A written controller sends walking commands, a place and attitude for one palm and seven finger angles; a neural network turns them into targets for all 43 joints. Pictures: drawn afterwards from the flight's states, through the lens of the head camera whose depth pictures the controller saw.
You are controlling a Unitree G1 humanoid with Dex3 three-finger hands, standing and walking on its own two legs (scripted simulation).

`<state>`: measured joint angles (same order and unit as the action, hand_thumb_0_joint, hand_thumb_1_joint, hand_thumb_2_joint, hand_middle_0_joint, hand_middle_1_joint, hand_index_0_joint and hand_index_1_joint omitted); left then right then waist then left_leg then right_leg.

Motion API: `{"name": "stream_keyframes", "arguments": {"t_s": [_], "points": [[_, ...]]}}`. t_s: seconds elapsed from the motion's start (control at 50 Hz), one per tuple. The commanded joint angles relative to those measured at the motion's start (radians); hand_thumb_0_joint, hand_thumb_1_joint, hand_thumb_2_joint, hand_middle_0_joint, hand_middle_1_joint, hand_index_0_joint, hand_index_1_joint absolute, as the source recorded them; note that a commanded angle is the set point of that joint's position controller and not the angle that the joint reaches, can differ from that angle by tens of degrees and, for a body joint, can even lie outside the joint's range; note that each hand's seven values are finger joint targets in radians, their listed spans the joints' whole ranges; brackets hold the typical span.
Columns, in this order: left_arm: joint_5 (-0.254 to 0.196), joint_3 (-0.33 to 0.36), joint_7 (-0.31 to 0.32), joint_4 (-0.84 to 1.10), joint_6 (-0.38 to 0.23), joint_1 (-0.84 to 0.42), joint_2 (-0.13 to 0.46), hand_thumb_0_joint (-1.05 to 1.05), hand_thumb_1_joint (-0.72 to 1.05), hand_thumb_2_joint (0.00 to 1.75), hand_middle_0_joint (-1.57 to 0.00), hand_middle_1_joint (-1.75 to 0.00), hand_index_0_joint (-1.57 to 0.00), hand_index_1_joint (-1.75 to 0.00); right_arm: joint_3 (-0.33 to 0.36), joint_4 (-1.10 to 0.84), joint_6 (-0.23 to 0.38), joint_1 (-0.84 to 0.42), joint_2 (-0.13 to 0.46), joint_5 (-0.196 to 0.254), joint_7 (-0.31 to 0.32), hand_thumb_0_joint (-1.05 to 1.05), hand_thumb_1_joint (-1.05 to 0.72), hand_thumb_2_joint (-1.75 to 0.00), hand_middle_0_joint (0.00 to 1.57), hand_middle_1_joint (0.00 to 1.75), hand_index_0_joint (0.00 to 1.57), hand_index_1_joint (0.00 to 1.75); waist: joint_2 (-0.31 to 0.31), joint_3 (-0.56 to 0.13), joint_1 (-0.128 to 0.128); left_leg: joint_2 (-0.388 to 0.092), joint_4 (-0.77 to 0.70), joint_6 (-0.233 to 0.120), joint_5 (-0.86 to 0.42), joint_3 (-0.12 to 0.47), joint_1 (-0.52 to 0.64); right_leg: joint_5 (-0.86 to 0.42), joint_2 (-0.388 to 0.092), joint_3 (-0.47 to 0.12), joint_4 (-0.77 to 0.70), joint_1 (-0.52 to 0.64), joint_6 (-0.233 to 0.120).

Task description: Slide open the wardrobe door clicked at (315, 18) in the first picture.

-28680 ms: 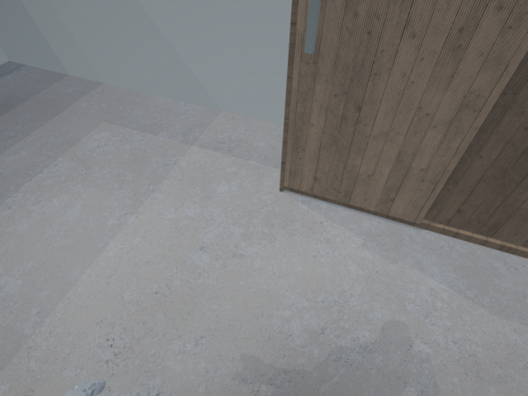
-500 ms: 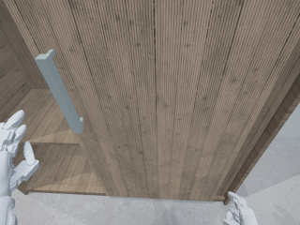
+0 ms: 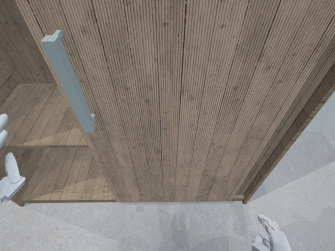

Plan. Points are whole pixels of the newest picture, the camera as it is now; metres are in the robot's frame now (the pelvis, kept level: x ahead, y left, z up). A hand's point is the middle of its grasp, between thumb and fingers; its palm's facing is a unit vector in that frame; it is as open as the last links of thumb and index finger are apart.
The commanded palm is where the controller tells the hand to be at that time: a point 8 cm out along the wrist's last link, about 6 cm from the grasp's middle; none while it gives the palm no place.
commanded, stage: step back with the hand held close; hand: left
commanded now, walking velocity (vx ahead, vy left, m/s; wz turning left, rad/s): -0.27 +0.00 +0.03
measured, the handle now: (76, 87) +0.46 +0.28 +0.15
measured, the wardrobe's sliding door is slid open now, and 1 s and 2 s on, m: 0.57 0.57 0.57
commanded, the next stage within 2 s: stop stepping back and stand still in 0.74 s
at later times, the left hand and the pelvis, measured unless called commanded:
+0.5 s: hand out of the picture +0.12 +0.33 +0.16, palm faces +0.52 -0.75 -0.42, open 7.4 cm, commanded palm +0.05 +0.35 +0.18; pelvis -0.06 +0.04 -0.02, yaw +5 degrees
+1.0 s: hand out of the picture +0.02 +0.34 +0.17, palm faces +0.21 -0.85 -0.48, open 7.4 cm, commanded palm -0.03 +0.39 +0.18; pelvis -0.20 +0.11 -0.01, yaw -7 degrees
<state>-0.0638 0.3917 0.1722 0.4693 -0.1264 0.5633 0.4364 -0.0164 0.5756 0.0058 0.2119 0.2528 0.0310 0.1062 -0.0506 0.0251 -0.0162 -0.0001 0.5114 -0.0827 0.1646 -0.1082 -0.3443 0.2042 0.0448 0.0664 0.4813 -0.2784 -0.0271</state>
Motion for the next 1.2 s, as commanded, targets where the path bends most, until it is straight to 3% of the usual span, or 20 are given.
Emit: {"name": "stream_keyframes", "arguments": {"t_s": [0.0, 0.18, 0.3, 0.4, 0.44, 0.58, 0.64, 0.68, 0.72, 0.76, 0.82, 0.86, 0.9, 0.94, 0.96, 1.02, 1.08, 1.12, 1.14, 1.18], "points": [[0.028, 0.138, 0.031, 0.197, -0.077, -0.095, 0.158, 0.0, 0.9, 0.9, -0.2, -0.3, -0.2, -0.3, 0.051, -0.169, 0.081, -0.134, 0.133, -0.014, 0.02, 0.0, -0.9, -0.9, 0.2, 0.3, 0.2, 0.3, -0.121, -0.093, -0.024, -0.213, -0.333, -0.024, 0.482, 0.347, -0.218, 0.097, -0.02, -0.105, 0.095, 0.21, 0.026], [0.042, 0.139, 0.014, 0.209, -0.097, -0.123, 0.139, 0.0, 0.9, 0.9, -0.2, -0.3, -0.2, -0.3, 0.062, -0.14, 0.109, -0.126, 0.122, -0.031, 0.011, 0.0, -0.9, -0.9, 0.2, 0.3, 0.2, 0.3, -0.035, -0.071, -0.011, -0.175, -0.272, -0.011, 0.549, 0.313, -0.257, 0.137, -0.025, -0.197, 0.08, 0.175, -0.011], [0.029, 0.123, 0.03, 0.235, -0.096, -0.181, 0.156, 0.0, 0.9, 0.9, -0.2, -0.3, -0.2, -0.3, 0.066, -0.106, 0.103, -0.094, 0.093, -0.032, -0.001, 0.0, -0.9, -0.9, 0.2, 0.3, 0.2, 0.3, 0.135, -0.096, 0.014, -0.064, 0.088, 0.046, 0.282, 0.215, 0.066, 0.163, -0.223, -0.441, -0.154, -0.209, -0.101], [0.042, 0.17, 0.027, 0.298, -0.122, -0.164, 0.17, 0.0, 0.9, 0.9, -0.2, -0.3, -0.2, -0.3, 0.066, -0.148, 0.121, -0.165, 0.125, -0.03, 0.012, 0.0, -0.9, -0.9, 0.2, 0.3, 0.2, 0.3, -0.239, -0.164, -0.013, -0.293, -0.362, -0.025, 0.547, 0.449, -0.204, 0.176, 0.041, -0.138, 0.363, 0.088, 0.029], [0.03, 0.193, 0.017, 0.303, -0.131, -0.159, 0.191, 0.0, 0.9, 0.9, -0.2, -0.3, -0.2, -0.3, 0.077, -0.131, 0.133, -0.148, 0.109, -0.048, 0.001, 0.0, -0.9, -0.9, 0.2, 0.3, 0.2, 0.3, -0.165, -0.181, -0.02, -0.328, -0.467, 0.022, 0.533, 0.408, -0.298, 0.242, 0.098, -0.105, 0.65, 0.186, 0.025], [-0.022, 0.073, 0.014, 0.256, -0.113, -0.156, 0.118, 0.0, 0.9, 0.9, -0.2, -0.3, -0.2, -0.3, 0.064, -0.071, 0.136, -0.135, 0.079, -0.047, -0.039, 0.0, -0.9, -0.9, 0.2, 0.3, 0.2, 0.3, -0.171, -0.219, -0.024, -0.216, -0.477, 0.229, 0.234, 0.179, 0.087, 0.377, 0.083, 0.005, 0.123, 0.151, -0.032], [-0.011, 0.071, 0.015, 0.272, -0.13, -0.22, 0.164, 0.0, 0.9, 0.9, -0.2, -0.3, -0.2, -0.3, 0.058, -0.035, 0.1, -0.099, 0.062, -0.024, -0.059, 0.0, -0.9, -0.9, 0.2, 0.3, 0.2, 0.3, 0.111, -0.202, -0.013, -0.114, 0.133, 0.241, -0.011, 0.102, 0.319, 0.184, -0.205, -0.291, -0.305, -0.074, -0.163], [0.001, 0.126, 0.024, 0.275, -0.155, -0.336, 0.24, 0.0, 0.9, 0.9, -0.2, -0.3, -0.2, -0.3, 0.032, -0.068, 0.118, -0.179, 0.052, -0.043, -0.043, 0.0, -0.9, -0.9, 0.2, 0.3, 0.2, 0.3, 0.218, -0.074, -0.004, -0.019, 0.451, 0.15, 0.306, 0.135, 0.088, -0.491, -0.407, -0.364, -0.237, -0.117, -0.202], [0.008, 0.052, -0.008, 0.198, -0.123, -0.377, 0.147, 0.0, 0.9, 0.9, -0.2, -0.3, -0.2, -0.3, 0.055, -0.029, 0.105, -0.136, 0.063, -0.027, -0.018, 0.0, -0.9, -0.9, 0.2, 0.3, 0.2, 0.3, 0.273, -0.181, 0.053, -0.002, 0.102, 0.127, -0.184, 0.127, 0.174, -0.666, -0.219, -0.144, 0.077, 0.041, -0.042], [-0.015, 0.105, -0.036, 0.251, -0.081, -0.286, 0.192, 0.0, 0.9, 0.9, -0.2, -0.3, -0.2, -0.3, 0.065, -0.09, 0.106, -0.21, 0.104, -0.013, -0.018, 0.0, -0.9, -0.9, 0.2, 0.3, 0.2, 0.3, -0.188, -0.218, -0.008, -0.226, -0.204, 0.046, -0.65, 0.353, 0.294, 0.291, 0.056, -0.068, 0.387, -0.052, 0.053], [-0.037, 0.164, -0.047, 0.317, -0.098, -0.101, 0.225, 0.0, 0.9, 0.9, -0.2, -0.3, -0.2, -0.3, 0.069, -0.119, 0.122, -0.209, 0.094, -0.06, -0.044, 0.0, -0.9, -0.9, 0.2, 0.3, 0.2, 0.3, -0.213, -0.252, -0.042, -0.243, -0.516, 0.203, 0.301, 0.408, -0.055, 0.421, 0.119, -0.078, 0.575, 0.158, -0.016], [-0.04, 0.183, -0.037, 0.383, -0.093, 0.001, 0.209, 0.0, 0.9, 0.9, -0.2, -0.3, -0.2, -0.3, 0.076, -0.135, 0.121, -0.178, 0.07, -0.064, -0.057, 0.0, -0.9, -0.9, 0.2, 0.3, 0.2, 0.3, -0.295, -0.261, -0.049, -0.126, -0.558, 0.319, 0.372, 0.209, -0.098, 0.345, 0.16, 0.056, 0.433, 0.274, -0.028], [-0.043, 0.243, -0.017, 0.396, -0.082, 0.118, 0.263, 0.0, 0.9, 0.9, -0.2, -0.3, -0.2, -0.3, 0.074, -0.144, 0.124, -0.129, 0.059, -0.049, -0.062, 0.0, -0.9, -0.9, 0.2, 0.3, 0.2, 0.3, -0.269, -0.26, -0.044, -0.048, -0.395, 0.256, 0.374, 0.093, -0.124, 0.351, 0.134, 0.088, 0.133, 0.339, -0.058], [-0.04, 0.233, -0.011, 0.42, -0.069, 0.15, 0.269, 0.0, 0.9, 0.9, -0.2, -0.3, -0.2, -0.3, 0.075, -0.123, 0.1, -0.077, 0.047, -0.025, -0.057, 0.0, -0.9, -0.9, 0.2, 0.3, 0.2, 0.3, 0.278, -0.188, -0.019, 0.072, 0.467, 0.222, 0.287, 0.054, 0.073, 0.324, -0.261, -0.226, -0.271, -0.098, -0.172], [-0.038, 0.24, -0.011, 0.51, -0.075, 0.028, 0.276, 0.0, 0.9, 0.9, -0.2, -0.3, -0.2, -0.3, 0.081, -0.124, 0.095, -0.097, 0.072, -0.026, -0.047, 0.0, -0.9, -0.9, 0.2, 0.3, 0.2, 0.3, 0.312, -0.077, 0.009, 0.048, 0.872, 0.168, 0.297, 0.229, -0.062, 0.435, -0.472, -0.479, -0.329, -0.359, -0.276], [-0.011, 0.188, 0.005, 0.162, -0.032, -0.219, 0.191, 0.0, 0.9, 0.9, -0.2, -0.3, -0.2, -0.3, 0.074, -0.057, 0.103, -0.065, 0.071, -0.041, -0.016, 0.0, -0.9, -0.9, 0.2, 0.3, 0.2, 0.3, 0.209, 0.001, 0.069, -0.08, 0.659, 0.111, 0.237, 0.158, -0.035, 0.55, -0.319, -0.239, -0.313, -0.38, -0.115], [0.021, 0.085, 0.018, 0.117, -0.039, -0.295, 0.138, 0.0, 0.9, 0.9, -0.2, -0.3, -0.2, -0.3, 0.07, -0.026, 0.114, -0.071, 0.089, -0.042, 0.007, 0.0, -0.9, -0.9, 0.2, 0.3, 0.2, 0.3, 0.023, 0.02, 0.058, -0.061, 0.155, 0.069, 0.321, 0.049, 0.089, 0.497, -0.267, -0.155, -0.127, -0.244, -0.102], [0.012, 0.038, 0.015, 0.2, -0.06, -0.341, 0.113, 0.0, 0.9, 0.9, -0.2, -0.3, -0.2, -0.3, 0.058, -0.062, 0.141, -0.077, 0.133, -0.039, 0.014, 0.0, -0.9, -0.9, 0.2, 0.3, 0.2, 0.3, -0.353, 0.067, 0.055, -0.226, -0.26, -0.011, 0.53, 0.423, 0.084, 0.41, -0.057, 0.016, 0.311, -0.286, -0.008], [0.022, 0.068, 0.015, 0.256, -0.087, -0.34, 0.152, 0.0, 0.9, 0.9, -0.2, -0.3, -0.2, -0.3, 0.055, -0.084, 0.145, -0.09, 0.122, -0.043, 0.009, 0.0, -0.9, -0.9, 0.2, 0.3, 0.2, 0.3, -0.362, 0.067, 0.046, -0.338, -0.37, -0.065, 0.567, 0.626, 0.036, 0.327, -0.004, 0.019, 0.495, -0.301, 0.018], [0.016, 0.109, -0.008, 0.315, -0.097, -0.207, 0.178, 0.0, 0.9, 0.9, -0.2, -0.3, -0.2, -0.3, 0.062, -0.075, 0.155, -0.114, 0.087, -0.055, -0.022, 0.0, -0.9, -0.9, 0.2, 0.3, 0.2, 0.3, -0.203, 0.012, 0.034, -0.302, -0.42, -0.031, 0.688, 0.61, -0.094, 0.257, -0.011, -0.038, 0.591, -0.179, 0.014]]}}
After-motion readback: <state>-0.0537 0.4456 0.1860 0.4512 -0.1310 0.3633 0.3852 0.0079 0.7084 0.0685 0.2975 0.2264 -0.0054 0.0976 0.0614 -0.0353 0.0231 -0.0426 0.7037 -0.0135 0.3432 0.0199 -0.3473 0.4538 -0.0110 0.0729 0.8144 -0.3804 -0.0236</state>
